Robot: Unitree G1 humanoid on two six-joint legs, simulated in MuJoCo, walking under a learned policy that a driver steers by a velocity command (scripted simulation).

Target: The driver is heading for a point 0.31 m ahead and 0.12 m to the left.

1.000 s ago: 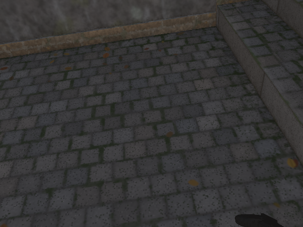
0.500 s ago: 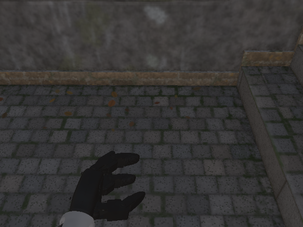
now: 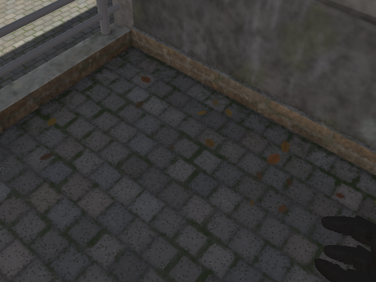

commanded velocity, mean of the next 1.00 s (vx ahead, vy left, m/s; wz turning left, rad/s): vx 0.33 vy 0.00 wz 0.33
